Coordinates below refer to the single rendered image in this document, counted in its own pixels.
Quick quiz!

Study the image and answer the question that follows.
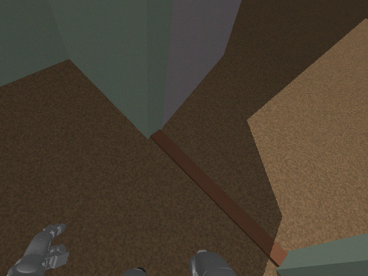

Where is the left robot arm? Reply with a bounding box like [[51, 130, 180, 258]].
[[7, 254, 46, 276]]

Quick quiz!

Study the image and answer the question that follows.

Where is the left robot hand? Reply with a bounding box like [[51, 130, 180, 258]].
[[24, 223, 69, 270]]

